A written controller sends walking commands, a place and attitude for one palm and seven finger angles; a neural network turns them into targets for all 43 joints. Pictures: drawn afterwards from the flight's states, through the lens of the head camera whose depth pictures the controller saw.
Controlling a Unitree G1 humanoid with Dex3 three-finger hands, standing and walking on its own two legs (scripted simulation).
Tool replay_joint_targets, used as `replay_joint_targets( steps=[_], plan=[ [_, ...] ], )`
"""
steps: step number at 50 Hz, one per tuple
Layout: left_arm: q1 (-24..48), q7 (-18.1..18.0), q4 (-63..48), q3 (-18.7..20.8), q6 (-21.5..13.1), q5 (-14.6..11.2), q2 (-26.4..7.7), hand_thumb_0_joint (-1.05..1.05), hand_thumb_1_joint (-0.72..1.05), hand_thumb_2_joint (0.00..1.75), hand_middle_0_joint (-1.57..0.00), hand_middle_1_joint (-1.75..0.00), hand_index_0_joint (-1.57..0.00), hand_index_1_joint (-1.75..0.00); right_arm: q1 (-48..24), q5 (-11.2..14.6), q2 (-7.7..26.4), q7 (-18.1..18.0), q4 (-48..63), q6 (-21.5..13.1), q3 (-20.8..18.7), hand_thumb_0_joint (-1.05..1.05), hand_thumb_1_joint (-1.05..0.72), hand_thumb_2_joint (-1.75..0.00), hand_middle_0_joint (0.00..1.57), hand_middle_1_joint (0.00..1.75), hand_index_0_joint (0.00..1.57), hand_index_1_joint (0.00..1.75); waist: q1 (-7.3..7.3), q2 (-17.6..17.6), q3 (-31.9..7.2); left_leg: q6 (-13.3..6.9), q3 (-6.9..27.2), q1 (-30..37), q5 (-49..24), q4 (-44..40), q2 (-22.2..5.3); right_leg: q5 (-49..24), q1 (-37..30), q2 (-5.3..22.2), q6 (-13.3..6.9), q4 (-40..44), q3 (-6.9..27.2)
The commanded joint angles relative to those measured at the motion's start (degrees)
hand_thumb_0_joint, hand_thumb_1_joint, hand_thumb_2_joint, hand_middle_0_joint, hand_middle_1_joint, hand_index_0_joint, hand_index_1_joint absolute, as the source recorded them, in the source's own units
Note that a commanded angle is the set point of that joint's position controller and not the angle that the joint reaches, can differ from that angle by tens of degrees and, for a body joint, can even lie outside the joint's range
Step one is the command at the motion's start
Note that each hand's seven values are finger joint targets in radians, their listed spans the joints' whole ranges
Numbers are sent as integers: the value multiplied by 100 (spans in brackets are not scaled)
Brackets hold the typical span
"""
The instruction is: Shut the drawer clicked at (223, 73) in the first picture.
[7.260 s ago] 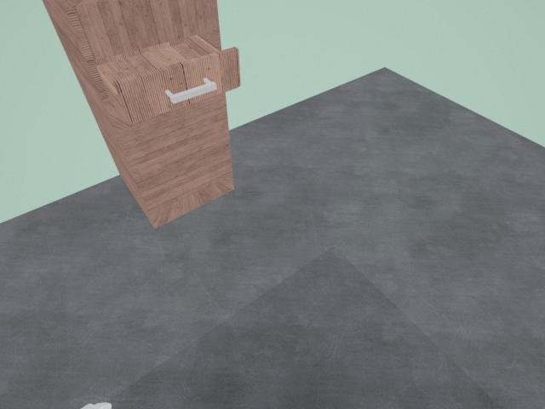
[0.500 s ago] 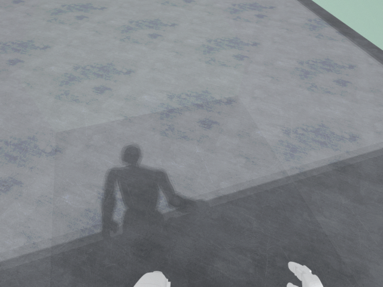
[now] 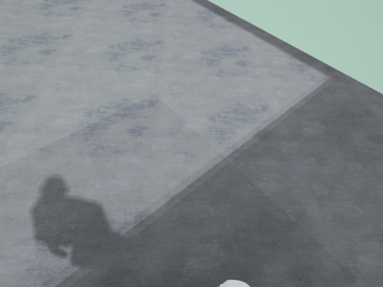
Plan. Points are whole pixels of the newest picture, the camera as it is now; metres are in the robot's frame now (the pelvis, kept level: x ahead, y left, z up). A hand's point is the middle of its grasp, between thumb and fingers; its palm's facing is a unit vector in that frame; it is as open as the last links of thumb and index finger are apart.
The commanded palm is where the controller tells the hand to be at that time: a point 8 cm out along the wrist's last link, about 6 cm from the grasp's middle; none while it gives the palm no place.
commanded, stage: turn to face it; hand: left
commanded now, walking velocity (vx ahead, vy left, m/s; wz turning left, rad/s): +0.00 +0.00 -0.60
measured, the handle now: out of the picture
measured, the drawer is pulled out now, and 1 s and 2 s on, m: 0.16 0.16 0.16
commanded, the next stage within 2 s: none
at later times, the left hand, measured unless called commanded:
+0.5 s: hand out of the picture +0.14 +0.09 -0.15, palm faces -0.26 -0.93 -0.25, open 7.3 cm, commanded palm none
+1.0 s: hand (123, 272) +0.18 +0.16 -0.18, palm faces -0.49 -0.85 -0.20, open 7.4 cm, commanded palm none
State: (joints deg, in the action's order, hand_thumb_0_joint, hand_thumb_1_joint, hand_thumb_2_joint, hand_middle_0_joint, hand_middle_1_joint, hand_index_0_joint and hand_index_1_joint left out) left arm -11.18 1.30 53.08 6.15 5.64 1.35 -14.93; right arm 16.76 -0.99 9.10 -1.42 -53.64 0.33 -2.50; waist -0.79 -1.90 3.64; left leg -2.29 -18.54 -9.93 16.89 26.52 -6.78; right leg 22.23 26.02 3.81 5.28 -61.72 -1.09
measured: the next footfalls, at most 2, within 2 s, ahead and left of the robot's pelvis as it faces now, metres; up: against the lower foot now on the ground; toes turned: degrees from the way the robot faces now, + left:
right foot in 0.18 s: +0.03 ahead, -0.15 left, +0.00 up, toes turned -14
left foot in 0.82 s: +0.09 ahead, +0.05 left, +0.00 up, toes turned -28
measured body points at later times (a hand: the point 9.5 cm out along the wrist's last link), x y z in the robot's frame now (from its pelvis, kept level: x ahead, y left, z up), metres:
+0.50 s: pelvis +0.00 -0.08 +0.00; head +0.03 -0.11 +0.45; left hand +0.15 +0.14 -0.13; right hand +0.01 -0.34 -0.16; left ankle +0.06 +0.10 -0.66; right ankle -0.01 -0.14 -0.74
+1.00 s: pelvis +0.02 +0.00 +0.00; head +0.07 +0.02 +0.45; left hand +0.20 +0.21 -0.17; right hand -0.01 -0.27 -0.11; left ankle +0.06 +0.07 -0.74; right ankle -0.09 -0.12 -0.64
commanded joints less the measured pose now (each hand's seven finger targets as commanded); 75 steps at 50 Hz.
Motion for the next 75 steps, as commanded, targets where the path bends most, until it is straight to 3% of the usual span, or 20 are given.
replay_joint_targets(
  steps=[1, 7, 8, 9, 11, 17, 32, 38, 40, 41, 42, 45, 48, 61, 66, 68, 69, 70, 71, 75],
  plan=[
    [533, 3, -639, -64, -222, -8, -32, 0, 90, 90, -20, -30, -20, -30, 324, -55, 1136, -9, 185, -94, -323, 0, -90, -90, 20, 30, 20, 30, -231, 1271, -370, -485, 899, 799, -2666, -678, -1678, 310, 267, 77, -138, 1028, -309],
    [17, -72, -570, -53, -413, -7, -177, 0, 90, 90, -20, -30, -20, -30, 273, -28, 1259, 77, 118, -59, -388, 0, -90, -90, 20, 30, 20, 30, 101, 996, -730, 70, 243, 465, -2936, 617, -1637, -803, -1240, -172, -511, 3195, -545],
    [-449, -118, -430, 10, -501, 27, -574, 0, 90, 90, -20, -30, -20, -30, 307, 30, 1140, 115, 186, -41, -351, 0, -90, -90, 20, 30, 20, 30, 355, 168, -1004, 400, 106, -390, -2188, 1686, -1404, -1808, -2362, 306, -746, 3879, 128],
    [-836, -207, -332, 151, -569, 40, -1278, 0, 90, 90, -20, -30, -20, -30, 61, 29, 688, 144, 534, -1, -208, 0, -90, -90, 20, 30, 20, 30, 554, -1690, -1008, 744, 179, -2150, 1606, 3054, -422, -4102, -3065, 1799, -1359, 4140, 2385],
    [-679, -304, -317, 150, -500, -85, -1231, 0, 90, 90, -20, -30, -20, -30, -292, 26, 752, 44, 635, 145, -212, 0, -90, -90, 20, 30, 20, 30, 422, -899, -751, 724, 1488, -2629, 1855, 4099, -316, -4830, -2673, 1821, -1821, 3953, 1879],
    [94, -269, -516, -26, -611, -109, -676, 0, 90, 90, -20, -30, -20, -30, -92, -18, 836, 48, 274, 218, -273, 0, -90, -90, 20, 30, 20, 30, -39, -421, -524, 902, 1739, -2256, 258, 3994, -156, -4387, -2025, 768, -1286, 4060, 1114],
    [-574, -245, -347, 42, -529, -30, -792, 0, 90, 90, -20, -30, -20, -30, -1409, 38, 859, -9, 817, 167, -233, 0, -90, -90, 20, 30, 20, 30, 311, -429, -478, 777, 2016, -1944, 693, 2586, 349, -3352, -1894, 728, -1714, 4097, 2748],
    [-216, -255, -420, 76, -461, -39, -900, 0, 90, 90, -20, -30, -20, -30, -899, 126, 850, -86, 762, 56, -207, 0, -90, -90, 20, 30, 20, 30, 67, -490, -881, 568, 1977, -600, 348, 529, 648, -3841, -1684, 445, -1418, 3599, 2975],
    [-141, -227, -498, 27, -432, -121, -628, 0, 90, 90, -20, -30, -20, -30, -388, 104, 1142, -148, 623, -34, -244, 0, -90, -90, 20, 30, 20, 30, -139, 177, -1147, 333, 2439, 1028, -635, -733, -41, -2506, -589, -327, -889, 2857, 2393],
    [-347, -160, -550, -25, -414, -165, -350, 0, 90, 90, -20, -30, -20, -30, -509, 36, 1636, -131, 706, -49, -328, 0, -90, -90, 20, 30, 20, 30, -25, 1758, -1096, -147, 3825, 1643, -1418, -1086, -1551, 455, 670, -1067, -518, 1714, 1422],
    [-369, -158, -513, 10, -403, -60, -512, 0, 90, 90, -20, -30, -20, -30, -616, 46, 1714, -103, 845, 17, -335, 0, -90, -90, 20, 30, 20, 30, -12, 1595, -828, -533, 3930, 982, -1855, -943, -2149, 1148, 676, -795, -332, 495, 825],
    [-538, -47, -265, 162, -269, 41, -644, 0, 90, 90, -20, -30, -20, -30, -1326, -13, 1170, -107, 1021, -13, -168, 0, -90, -90, 20, 30, 20, 30, 322, 1024, -146, -404, 2673, -374, -1101, -1188, -1270, 303, 413, -495, -157, -898, 630],
    [-498, 13, -284, 108, -235, 31, -443, 0, 90, 90, -20, -30, -20, -30, -962, -18, 1106, -91, 886, -63, -146, 0, -90, -90, 20, 30, 20, 30, 252, 1005, -133, -233, 2013, -54, -1637, -1048, -920, -120, 579, -396, -57, -1063, 411],
    [583, 30, -631, -88, -208, -19, -147, 0, 90, 90, -20, -30, -20, -30, 231, -46, 1296, -15, 298, -74, -319, 0, -90, -90, 20, 30, 20, 30, -217, 1318, -309, -520, 1289, 673, -2606, -708, -1487, 344, 170, -37, -84, 952, -235],
    [490, -10, -655, -110, -328, -35, -127, 0, 90, 90, -20, -30, -20, -30, 204, -61, 1424, 41, 182, -61, -391, 0, -90, -90, 20, 30, 20, 30, -125, 1335, -570, -312, 957, 611, -2896, -112, -1648, 82, -634, -176, -351, 2358, -395],
    [-55, -55, -517, -65, -431, -16, -400, 0, 90, 90, -20, -30, -20, -30, 233, 0, 1356, 77, 188, -38, -368, 0, -90, -90, 20, 30, 20, 30, 191, 844, -814, 212, 470, 17, -2461, 980, -1436, -1254, -1914, -57, -516, 3777, -294],
    [-515, -136, -397, 37, -533, 43, -1076, 0, 90, 90, -20, -30, -20, -30, 279, 46, 989, 118, 356, 5, -265, 0, -90, -90, 20, 30, 20, 30, 404, -980, -1037, 582, 274, -1474, -162, 2205, -848, -2728, -3121, 1155, -955, 4268, 1311],
    [-742, -221, -310, 133, -516, -46, -1537, 0, 90, 90, -20, -30, -20, -30, -172, 13, 794, 103, 664, 76, -168, 0, -90, -90, 20, 30, 20, 30, 518, -1626, -992, 794, 746, -2478, 2091, 3398, -188, -5052, -3033, 2092, -1538, 4051, 2463],
    [-732, -275, -308, 111, -496, -85, -1401, 0, 90, 90, -20, -30, -20, -30, -241, 34, 937, 33, 659, 131, -193, 0, -90, -90, 20, 30, 20, 30, 478, -978, -985, 715, 1448, -2486, 1963, 3900, -247, -4956, -2794, 2053, -1822, 3947, 2031],
    [116, -283, -479, -36, -531, -91, -795, 0, 90, 90, -20, -30, -20, -30, -299, -20, 964, 45, 415, 179, -243, 0, -90, -90, 20, 30, 20, 30, 93, -673, -367, 846, 1673, -2438, 688, 3950, -261, -4531, -2134, 1031, -1427, 3984, 1227]
  ],
)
